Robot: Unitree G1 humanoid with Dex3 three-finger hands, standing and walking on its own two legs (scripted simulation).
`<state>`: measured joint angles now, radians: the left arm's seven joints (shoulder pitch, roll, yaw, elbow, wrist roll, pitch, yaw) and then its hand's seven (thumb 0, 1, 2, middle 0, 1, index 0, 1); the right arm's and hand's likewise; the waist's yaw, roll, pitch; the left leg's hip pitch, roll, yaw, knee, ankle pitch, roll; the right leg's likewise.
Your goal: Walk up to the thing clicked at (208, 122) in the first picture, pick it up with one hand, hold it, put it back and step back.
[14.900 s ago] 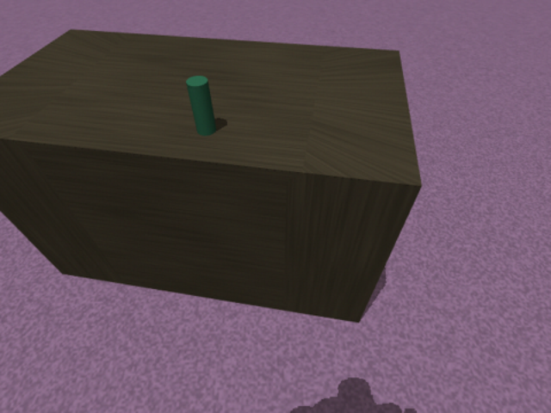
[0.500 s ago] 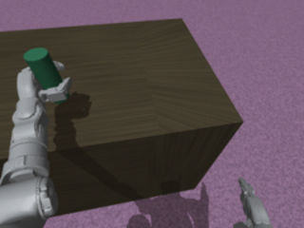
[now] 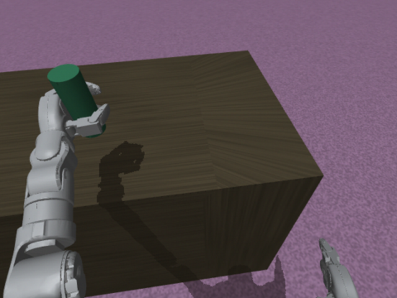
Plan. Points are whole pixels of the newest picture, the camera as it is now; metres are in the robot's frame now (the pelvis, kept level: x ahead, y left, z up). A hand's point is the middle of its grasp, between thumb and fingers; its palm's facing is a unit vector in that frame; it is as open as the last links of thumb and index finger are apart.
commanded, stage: lift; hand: left
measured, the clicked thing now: (80, 104) +0.43 +0.20 +0.22
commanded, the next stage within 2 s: hold in 0.92 s
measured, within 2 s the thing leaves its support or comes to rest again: neither
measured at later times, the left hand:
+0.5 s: hand (76, 109) +0.35 +0.17 +0.26, palm faces +0.15 -0.99 -0.01, open 6.5 cm
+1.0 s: hand (65, 105) +0.33 +0.17 +0.29, palm faces +0.14 -0.99 +0.01, open 6.5 cm
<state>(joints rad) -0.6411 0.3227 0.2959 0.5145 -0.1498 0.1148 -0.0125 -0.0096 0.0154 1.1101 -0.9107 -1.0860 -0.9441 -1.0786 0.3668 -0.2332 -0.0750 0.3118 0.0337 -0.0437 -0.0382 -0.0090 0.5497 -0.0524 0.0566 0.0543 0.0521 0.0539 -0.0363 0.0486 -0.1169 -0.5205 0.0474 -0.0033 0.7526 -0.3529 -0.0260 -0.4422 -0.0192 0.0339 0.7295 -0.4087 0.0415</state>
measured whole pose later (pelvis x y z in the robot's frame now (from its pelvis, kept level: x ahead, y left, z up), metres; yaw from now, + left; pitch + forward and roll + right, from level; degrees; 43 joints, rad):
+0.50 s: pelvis -0.02 -0.01 +0.01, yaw +2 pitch +0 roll +0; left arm -0.55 0.28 0.29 0.10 -0.20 0.54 -0.03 -0.01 0.02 1.10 -0.90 -1.09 -0.94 -1.08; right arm 0.34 -0.25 -0.10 0.42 0.05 -0.11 -0.04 -0.01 0.56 -0.05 0.06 0.05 0.05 0.05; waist 0.00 0.07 -0.09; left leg -0.37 0.03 -0.02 0.64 -0.28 -0.03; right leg -0.30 -0.04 0.01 0.66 -0.37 0.03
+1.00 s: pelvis -0.02 -0.01 +0.01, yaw +1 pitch -1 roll +0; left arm -0.54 0.28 0.30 -0.03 -0.23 0.69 -0.01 -0.01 0.02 1.11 -0.91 -1.08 -0.94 -1.07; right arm 0.29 -0.25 -0.09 0.54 0.06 -0.17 -0.04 -0.01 0.55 -0.05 0.05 0.05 0.05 0.05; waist 0.02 0.08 -0.09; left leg -0.33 0.03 -0.02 0.62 -0.27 -0.03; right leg -0.27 -0.04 0.02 0.64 -0.35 0.04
